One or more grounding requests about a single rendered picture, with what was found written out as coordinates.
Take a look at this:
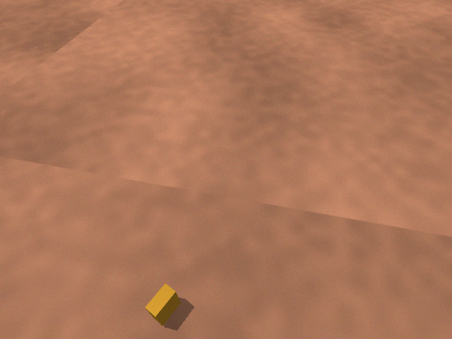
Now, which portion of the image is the carton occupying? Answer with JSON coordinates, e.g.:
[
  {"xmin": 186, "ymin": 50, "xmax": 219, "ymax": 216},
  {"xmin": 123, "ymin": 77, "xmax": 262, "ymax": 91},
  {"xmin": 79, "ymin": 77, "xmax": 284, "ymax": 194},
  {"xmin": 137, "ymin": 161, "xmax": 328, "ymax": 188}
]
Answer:
[{"xmin": 145, "ymin": 283, "xmax": 181, "ymax": 326}]

